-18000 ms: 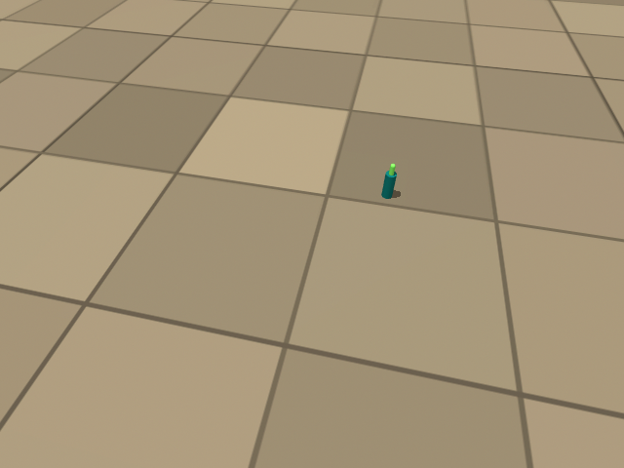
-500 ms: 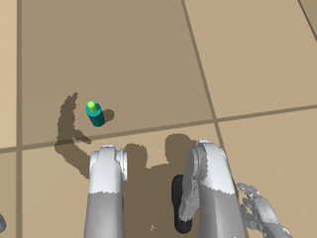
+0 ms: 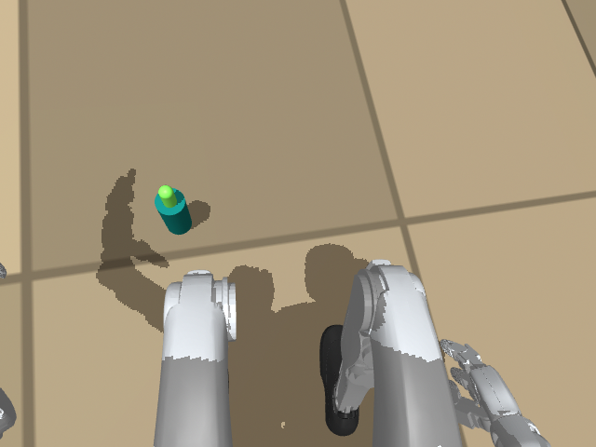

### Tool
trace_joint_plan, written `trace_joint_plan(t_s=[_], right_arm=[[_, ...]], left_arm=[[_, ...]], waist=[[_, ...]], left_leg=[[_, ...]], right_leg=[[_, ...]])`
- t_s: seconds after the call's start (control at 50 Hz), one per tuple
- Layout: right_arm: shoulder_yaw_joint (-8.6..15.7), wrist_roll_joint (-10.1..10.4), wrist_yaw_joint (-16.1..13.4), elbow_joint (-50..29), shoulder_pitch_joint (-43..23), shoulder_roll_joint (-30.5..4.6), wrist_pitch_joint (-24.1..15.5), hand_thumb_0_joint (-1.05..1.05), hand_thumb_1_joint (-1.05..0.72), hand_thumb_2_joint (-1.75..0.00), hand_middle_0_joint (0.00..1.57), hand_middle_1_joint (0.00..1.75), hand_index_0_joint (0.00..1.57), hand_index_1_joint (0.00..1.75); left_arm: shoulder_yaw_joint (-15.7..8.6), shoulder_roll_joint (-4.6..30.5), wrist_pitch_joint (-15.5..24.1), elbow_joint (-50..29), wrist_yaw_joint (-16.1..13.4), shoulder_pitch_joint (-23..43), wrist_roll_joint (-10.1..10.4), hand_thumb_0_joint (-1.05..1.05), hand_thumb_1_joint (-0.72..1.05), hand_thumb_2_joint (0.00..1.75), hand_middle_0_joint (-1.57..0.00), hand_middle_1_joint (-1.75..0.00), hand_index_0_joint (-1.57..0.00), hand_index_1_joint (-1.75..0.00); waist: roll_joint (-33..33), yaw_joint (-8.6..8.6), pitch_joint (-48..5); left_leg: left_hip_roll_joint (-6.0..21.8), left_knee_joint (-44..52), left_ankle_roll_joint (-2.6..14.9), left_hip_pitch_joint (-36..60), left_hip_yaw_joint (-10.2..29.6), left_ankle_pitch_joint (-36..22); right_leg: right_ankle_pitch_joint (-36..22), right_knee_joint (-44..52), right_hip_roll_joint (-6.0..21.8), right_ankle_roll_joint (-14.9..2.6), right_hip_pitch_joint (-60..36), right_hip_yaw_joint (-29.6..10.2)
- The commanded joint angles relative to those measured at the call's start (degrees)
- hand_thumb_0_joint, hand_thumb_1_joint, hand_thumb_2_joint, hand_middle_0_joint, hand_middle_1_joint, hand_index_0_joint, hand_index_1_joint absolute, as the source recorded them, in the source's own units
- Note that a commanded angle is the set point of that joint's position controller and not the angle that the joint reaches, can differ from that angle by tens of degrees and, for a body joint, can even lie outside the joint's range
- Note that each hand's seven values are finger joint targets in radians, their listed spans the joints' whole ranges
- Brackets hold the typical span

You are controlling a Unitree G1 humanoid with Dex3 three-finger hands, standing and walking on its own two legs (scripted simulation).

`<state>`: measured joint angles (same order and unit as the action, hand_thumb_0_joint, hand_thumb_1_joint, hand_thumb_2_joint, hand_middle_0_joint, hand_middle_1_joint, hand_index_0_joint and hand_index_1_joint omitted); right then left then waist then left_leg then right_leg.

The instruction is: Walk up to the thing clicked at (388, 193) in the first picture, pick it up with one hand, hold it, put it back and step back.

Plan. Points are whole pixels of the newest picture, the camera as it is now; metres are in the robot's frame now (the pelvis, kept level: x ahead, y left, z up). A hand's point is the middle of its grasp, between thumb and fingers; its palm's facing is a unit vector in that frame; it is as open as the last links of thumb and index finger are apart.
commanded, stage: approach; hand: left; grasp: from the side
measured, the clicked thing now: (173, 208) +0.47 +0.20 -0.27
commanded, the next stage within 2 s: close in in 0.30 s
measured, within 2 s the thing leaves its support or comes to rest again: neither
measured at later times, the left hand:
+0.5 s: hand (126, 221) +0.43 +0.26 -0.22, palm faces -0.05 -1.00 +0.05, open 17.6 cm
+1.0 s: hand (164, 217) +0.45 +0.21 -0.24, palm faces -0.02 -1.00 +0.05, open 17.7 cm
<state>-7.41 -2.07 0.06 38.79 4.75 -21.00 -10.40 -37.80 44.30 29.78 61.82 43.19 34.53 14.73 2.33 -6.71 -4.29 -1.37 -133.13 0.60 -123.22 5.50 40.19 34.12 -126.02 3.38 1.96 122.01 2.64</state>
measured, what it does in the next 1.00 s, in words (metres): lowers itself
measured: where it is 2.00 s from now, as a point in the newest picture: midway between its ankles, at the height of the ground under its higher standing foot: (276, 412)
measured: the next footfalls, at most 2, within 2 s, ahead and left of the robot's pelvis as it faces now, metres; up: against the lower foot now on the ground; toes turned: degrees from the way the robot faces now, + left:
none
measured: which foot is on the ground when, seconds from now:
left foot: down 0.00-1.00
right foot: down 0.00-1.00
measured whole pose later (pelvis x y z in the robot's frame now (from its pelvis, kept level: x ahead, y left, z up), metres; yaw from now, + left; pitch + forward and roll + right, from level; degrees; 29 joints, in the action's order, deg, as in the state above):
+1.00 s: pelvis -0.02 +0.03 -0.07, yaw -10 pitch +12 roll -20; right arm -30.7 -19.7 6.6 31.5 -7.4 -23.2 -0.8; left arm -25.5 49.0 63.1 88.3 13.6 40.3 6.3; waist 14.7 -16.8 16.9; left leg -1.1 -151.4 2.4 -125.2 18.7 40.5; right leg 29.7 -132.3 -0.9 4.1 117.2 13.3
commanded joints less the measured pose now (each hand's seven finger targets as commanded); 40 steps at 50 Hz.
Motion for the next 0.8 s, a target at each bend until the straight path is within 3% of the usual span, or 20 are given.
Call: trace_joint_plan(t_s=[0.0,0.04,0.08,0.12,0.18,0.24,0.26,0.32,0.38,0.4,0.48,0.54,0.6,0.62,0.72,0.78], right_arm=[[3.95,-0.77,-0.16,-3.39,5.48,-14.45,-1.59,0.0,-0.85,-0.88,0.2,0.3,0.2,0.3],[2.92,-1.6,0.4,-3.89,5.17,-14.53,-1.59,0.0,-0.86,-0.88,0.2,0.3,0.2,0.3],[1.92,-2.48,1.0,-4.01,3.8,-14.89,-1.42,0.0,-0.86,-0.88,0.2,0.3,0.2,0.3],[0.88,-3.54,1.53,-4.43,2.88,-15.59,-0.88,0.0,-0.86,-0.88,0.2,0.3,0.2,0.3],[-0.96,-5.11,2.0,-4.52,1.34,-16.37,0.19,0.0,-0.86,-0.88,0.2,0.3,0.2,0.3],[-2.99,-6.48,2.12,-4.29,-0.31,-17.56,1.19,0.0,-0.86,-0.88,0.2,0.3,0.2,0.3],[-3.72,-7.02,2.21,-4.36,-1.01,-17.74,1.54,0.0,-0.87,-0.88,0.2,0.3,0.2,0.3],[-5.52,-8.66,2.33,-4.54,-2.81,-18.61,2.51,0.0,-0.87,-0.88,0.2,0.3,0.2,0.3],[-7.48,-10.14,2.72,-4.73,-4.23,-19.31,3.25,0.0,-0.88,-0.88,0.2,0.3,0.2,0.3],[-8.24,-10.63,2.81,-5.05,-4.47,-19.64,3.49,0.0,-0.89,-0.89,0.2,0.3,0.2,0.3],[-10.46,-12.51,3.33,-5.52,-6.99,-21.21,4.8,0.0,-0.9,-0.89,0.2,0.3,0.2,0.3],[-12.18,-14.01,3.77,-5.8,-8.07,-21.64,5.78,0.0,-0.91,-0.89,0.2,0.3,0.2,0.3],[-13.38,-15.27,4.11,-5.86,-9.11,-21.99,6.98,0.0,-0.91,-0.89,0.2,0.3,0.2,0.3],[-13.47,-15.65,4.21,-5.86,-9.06,-22.13,7.36,0.0,-0.91,-0.89,0.2,0.3,0.2,0.3],[-14.53,-16.41,4.8,-6.99,-10.38,-22.63,8.96,0.0,-0.91,-0.89,0.2,0.3,0.2,0.3],[-14.78,-16.8,4.94,-7.47,-11.13,-23.15,9.37,0.0,-0.91,-0.89,0.2,0.3,0.2,0.3]], left_arm=[[-0.05,12.53,6.1,-4.44,-0.63,14.25,1.68,0.0,-0.61,0.07,-0.03,-0.19,-0.07,-0.15],[0.53,12.13,8.32,-1.87,-1.58,14.73,1.05,0.0,-0.61,0.08,-0.04,-0.19,-0.07,-0.15],[0.19,13.72,10.89,-0.41,-2.99,14.5,0.1,0.0,-0.61,0.08,-0.04,-0.19,-0.07,-0.15],[-1.55,17.47,13.54,-0.23,-4.24,14.3,-0.83,0.0,-0.61,0.07,-0.04,-0.18,-0.07,-0.15],[-0.76,16.95,17.12,1.05,-5.16,14.92,-1.09,0.0,-0.61,0.08,-0.04,-0.18,-0.07,-0.14],[-1.74,19.73,20.37,2.16,-6.21,15.05,-1.04,0.0,-0.61,0.09,-0.03,-0.18,-0.06,-0.15],[-0.37,18.06,20.98,5.38,-6.45,14.22,-1.44,0.0,-0.61,0.08,-0.04,-0.17,-0.06,-0.14],[0.17,18.97,23.66,5.95,-7.85,15.06,-2.13,0.0,-0.61,0.08,-0.04,-0.17,-0.06,-0.14],[3.09,15.91,26.03,10.19,-9.22,15.75,-1.96,0.0,-0.61,0.07,-0.04,-0.18,-0.07,-0.14],[3.05,16.81,26.86,10.79,-9.95,16.05,-2.26,0.0,-0.61,0.02,-0.04,-0.14,-0.08,-0.1],[4.75,16.86,30.07,12.85,-13.69,17.74,-3.32,0.0,-0.61,0.0,-0.05,-0.14,-0.09,-0.1],[4.38,17.3,32.04,14.68,-17.3,16.76,-3.92,0.0,-0.61,0.0,-0.06,-0.13,-0.1,-0.09],[5.21,18.32,33.67,14.79,-20.65,17.04,-6.01,0.0,-0.61,0.0,-0.06,-0.13,-0.1,-0.08],[5.74,16.84,34.01,15.25,-21.43,16.31,-6.44,0.0,-0.61,0.0,-0.06,-0.12,-0.1,-0.08],[8.13,15.8,34.88,16.48,-24.93,16.06,-7.99,0.0,-0.61,0.0,-0.05,-0.11,-0.09,-0.07],[10.06,13.55,35.48,17.09,-26.35,17.08,-7.65,0.0,-0.61,0.0,-0.05,-0.11,-0.08,-0.07]], waist=[[-11.75,-2.63,-29.47],[-11.29,-3.41,-28.23],[-11.46,-2.82,-27.28],[-12.82,-2.21,-28.76],[-15.3,-3.63,-29.59],[-18.02,-4.35,-28.97],[-17.28,-5.62,-28.05],[-20.16,-7.01,-26.3],[-19.43,-10.02,-23.67],[-19.19,-10.65,-23.56],[-21.22,-12.1,-19.79],[-21.68,-12.21,-18.45],[-23.13,-12.64,-16.1],[-23.34,-13.41,-16.09],[-21.74,-14.62,-11.81],[-20.59,-15.92,-9.87]], left_leg=[[0.44,15.8,0.5,21.47,-0.47,-5.47],[0.46,13.96,0.48,19.51,-0.81,-4.67],[0.59,13.27,0.38,18.34,-0.61,-3.28],[0.65,11.61,0.26,18.04,-1.15,-3.89],[1.0,9.88,-0.25,19.87,-0.41,-6.89],[1.41,8.65,-0.71,21.24,0.5,-8.71],[1.67,8.16,-0.93,21.74,1.2,-8.75],[1.96,7.1,-1.51,22.61,2.05,-10.56],[2.34,5.17,-1.6,21.69,3.41,-10.26],[2.42,4.97,-1.76,21.9,3.89,-10.75],[3.02,5.04,-2.5,23.29,6.02,-9.03],[3.16,4.13,-2.64,22.98,6.75,-9.54],[3.44,4.18,-2.9,23.27,7.61,-10.75],[3.55,4.19,-3.09,24.68,7.96,-12.17],[3.87,5.1,-2.79,21.84,9.72,-7.76],[3.85,5.07,-2.51,20.92,10.58,-4.74]], right_leg=[[-2.58,8.21,-2.33,-4.12,-13.57,4.05],[-2.08,7.63,-2.48,-3.86,-14.38,4.61],[-0.75,6.46,-2.66,-3.84,-14.05,5.14],[-1.3,5.78,-2.97,-3.72,-16.41,5.35],[-4.12,3.72,-3.12,-3.7,-17.25,6.32],[-5.71,2.32,-3.44,-3.67,-18.29,7.22],[-5.55,1.91,-3.64,-3.64,-17.24,7.85],[-7.67,0.56,-3.9,-3.64,-17.52,9.05],[-8.36,0.25,-4.43,-3.41,-17.21,10.38],[-9.05,-0.01,-4.54,-3.27,-18.16,11.02],[-7.68,-0.93,-4.94,-3.08,-16.26,13.04],[-8.77,-1.11,-5.33,-2.83,-17.98,13.87],[-9.85,-1.37,-5.57,-2.66,-18.42,14.5],[-10.91,-1.35,-5.57,-2.52,-18.53,14.86],[-9.03,-0.95,-5.82,-2.24,-18.28,15.92],[-7.82,-0.62,-5.88,-1.97,-17.17,16.29]])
